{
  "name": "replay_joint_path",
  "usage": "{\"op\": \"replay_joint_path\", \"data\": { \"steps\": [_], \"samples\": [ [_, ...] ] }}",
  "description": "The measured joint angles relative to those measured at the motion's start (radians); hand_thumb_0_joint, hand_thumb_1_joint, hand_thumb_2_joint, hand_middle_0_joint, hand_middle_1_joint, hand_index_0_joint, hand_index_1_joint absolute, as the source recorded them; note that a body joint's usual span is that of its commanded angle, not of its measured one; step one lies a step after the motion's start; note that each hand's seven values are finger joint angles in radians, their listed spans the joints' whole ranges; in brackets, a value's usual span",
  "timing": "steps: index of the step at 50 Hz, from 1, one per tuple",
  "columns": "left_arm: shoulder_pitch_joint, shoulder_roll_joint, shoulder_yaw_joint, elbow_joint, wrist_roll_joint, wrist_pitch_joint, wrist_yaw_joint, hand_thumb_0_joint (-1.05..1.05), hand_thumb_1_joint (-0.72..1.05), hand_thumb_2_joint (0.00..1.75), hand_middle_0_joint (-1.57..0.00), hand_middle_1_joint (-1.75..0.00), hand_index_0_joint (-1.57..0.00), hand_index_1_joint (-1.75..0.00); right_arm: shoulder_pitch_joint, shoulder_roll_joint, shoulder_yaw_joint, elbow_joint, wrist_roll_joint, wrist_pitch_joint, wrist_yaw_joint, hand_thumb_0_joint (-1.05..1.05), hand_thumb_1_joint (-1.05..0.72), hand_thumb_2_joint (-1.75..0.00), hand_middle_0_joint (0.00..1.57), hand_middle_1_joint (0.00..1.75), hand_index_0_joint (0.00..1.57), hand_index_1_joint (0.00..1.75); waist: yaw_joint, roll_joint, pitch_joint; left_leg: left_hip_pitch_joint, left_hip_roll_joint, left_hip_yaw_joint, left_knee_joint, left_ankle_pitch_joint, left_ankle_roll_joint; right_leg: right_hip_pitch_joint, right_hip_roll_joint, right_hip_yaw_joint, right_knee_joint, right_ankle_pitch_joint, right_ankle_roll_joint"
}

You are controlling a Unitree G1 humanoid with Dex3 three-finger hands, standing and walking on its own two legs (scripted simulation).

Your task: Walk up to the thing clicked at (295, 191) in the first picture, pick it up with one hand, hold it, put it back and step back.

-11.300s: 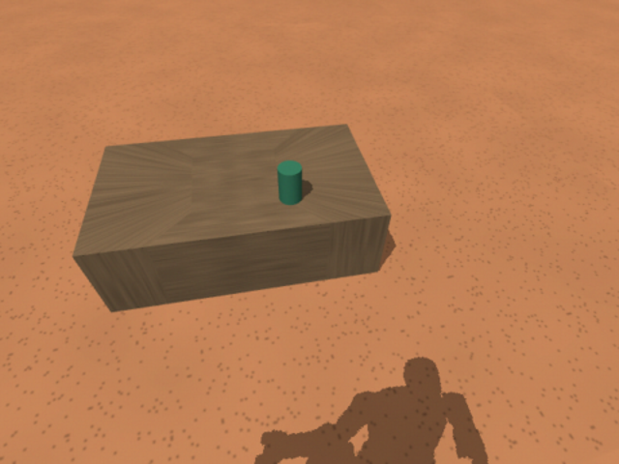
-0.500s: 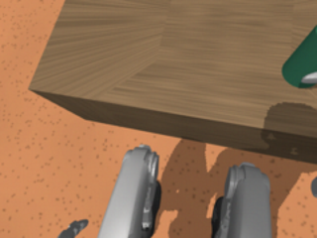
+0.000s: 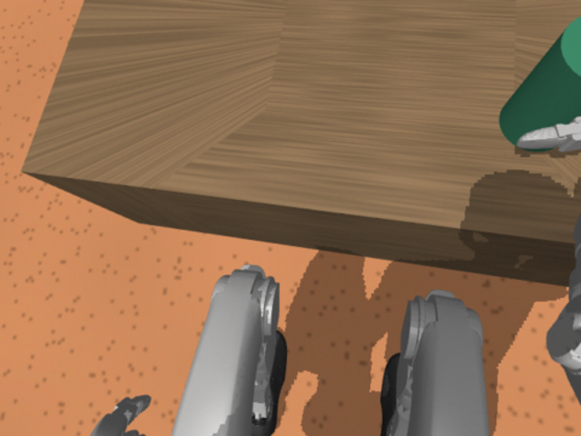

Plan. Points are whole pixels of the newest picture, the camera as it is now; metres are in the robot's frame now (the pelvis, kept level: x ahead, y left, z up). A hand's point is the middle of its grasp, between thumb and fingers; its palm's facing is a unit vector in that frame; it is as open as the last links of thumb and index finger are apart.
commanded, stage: close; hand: right
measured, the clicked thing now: (565, 91) +0.54 -0.24 +0.00
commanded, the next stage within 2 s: settle in 0.64 s
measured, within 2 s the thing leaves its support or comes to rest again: leaves its support in 1.16 s
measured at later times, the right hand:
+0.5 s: hand out of the picture +0.54 -0.25 +0.01, palm faces +0.22 +0.97 -0.03, open 12.4 cm
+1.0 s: hand (578, 88) +0.54 -0.25 +0.01, palm faces +0.23 +0.97 -0.05, open 11.4 cm
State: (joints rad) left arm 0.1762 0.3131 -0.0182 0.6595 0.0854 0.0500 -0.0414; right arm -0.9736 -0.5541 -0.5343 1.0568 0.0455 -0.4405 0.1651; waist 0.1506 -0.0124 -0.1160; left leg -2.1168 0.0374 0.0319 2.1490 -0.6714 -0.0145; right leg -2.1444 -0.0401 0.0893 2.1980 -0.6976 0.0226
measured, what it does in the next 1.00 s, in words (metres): stands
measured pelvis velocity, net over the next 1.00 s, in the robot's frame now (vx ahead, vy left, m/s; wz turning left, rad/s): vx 0.00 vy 0.00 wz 0.01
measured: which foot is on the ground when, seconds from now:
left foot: down 0.00-1.00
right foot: down 0.00-1.00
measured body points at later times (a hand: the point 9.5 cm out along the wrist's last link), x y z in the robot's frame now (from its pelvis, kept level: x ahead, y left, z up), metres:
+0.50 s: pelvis -0.01 +0.00 -0.01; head +0.22 -0.04 +0.38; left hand +0.04 +0.29 -0.12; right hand +0.52 -0.30 +0.02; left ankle +0.09 +0.13 -0.36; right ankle +0.08 -0.13 -0.36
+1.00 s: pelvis +0.00 +0.00 +0.01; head +0.23 -0.04 +0.39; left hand +0.05 +0.29 -0.11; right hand +0.52 -0.30 +0.02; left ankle +0.09 +0.13 -0.36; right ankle +0.08 -0.13 -0.36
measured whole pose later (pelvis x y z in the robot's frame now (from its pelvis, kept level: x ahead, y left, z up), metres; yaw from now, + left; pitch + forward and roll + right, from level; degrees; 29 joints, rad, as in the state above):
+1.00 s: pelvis +0.00 +0.00 +0.01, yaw +0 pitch +36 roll +5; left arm 0.19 0.30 -0.01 0.67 0.08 0.07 -0.03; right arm -0.95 -0.55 -0.53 1.02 0.01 -0.40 0.11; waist 0.18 -0.02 -0.11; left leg -2.09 0.04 0.03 2.12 -0.66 -0.02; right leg -2.12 -0.04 0.09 2.18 -0.69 0.02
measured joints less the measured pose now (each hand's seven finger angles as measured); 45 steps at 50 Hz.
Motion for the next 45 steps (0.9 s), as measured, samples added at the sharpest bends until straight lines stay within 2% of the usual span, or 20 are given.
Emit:
{"op": "replay_joint_path", "data": {
  "steps": [9,18,27,40,45],
  "samples": [
    [0.009,0.007,0.000,0.006,0.002,0.004,-0.001,0.00,0.89,0.91,-0.21,-0.30,-0.21,-0.30,-0.033,-0.007,0.014,0.030,-0.005,-0.016,0.001,-0.02,0.48,-0.12,0.29,0.18,0.28,0.18,0.001,0.009,0.003,-0.008,0.001,0.001,0.010,0.005,-0.002,-0.012,0.003,0.003,0.013,0.006,-0.002],
    [0.016,0.007,-0.011,0.001,0.004,0.015,-0.001,0.00,0.89,0.91,-0.21,-0.30,-0.21,-0.30,-0.054,-0.032,0.011,0.059,-0.026,-0.013,-0.012,-0.01,0.48,-0.23,0.53,0.36,0.51,0.36,0.018,0.008,0.010,-0.014,0.001,0.002,0.018,0.017,-0.006,-0.023,0.005,0.006,0.026,0.018,-0.006],
    [0.029,-0.004,-0.016,0.008,0.001,0.022,0.004,0.00,0.89,0.91,-0.20,-0.30,-0.20,-0.30,-0.035,-0.031,0.010,0.055,-0.024,-0.009,-0.021,-0.01,0.37,-0.40,0.81,0.61,0.80,0.60,0.019,0.003,0.007,-0.011,-0.001,0.004,0.009,0.027,-0.007,-0.022,0.003,0.007,0.021,0.024,-0.008],
    [0.027,-0.005,-0.012,0.012,0.002,0.018,0.008,0.00,0.89,0.90,-0.20,-0.30,-0.20,-0.30,-0.016,-0.021,0.006,0.029,-0.017,-0.013,-0.036,-0.01,0.44,-0.79,0.76,0.77,0.76,0.78,0.025,0.001,0.008,-0.002,-0.001,0.004,0.001,0.020,-0.006,-0.012,0.003,0.006,0.011,0.019,-0.007],
    [0.019,-0.008,-0.002,0.010,-0.001,0.020,0.010,0.00,0.89,0.90,-0.21,-0.30,-0.21,-0.30,0.000,-0.013,0.004,0.001,-0.023,0.006,-0.045,-0.01,0.49,-0.88,0.71,0.88,0.71,0.89,0.028,0.000,0.004,0.006,-0.001,0.005,-0.008,0.016,-0.006,-0.003,0.002,0.006,0.002,0.014,-0.006]
  ]
}}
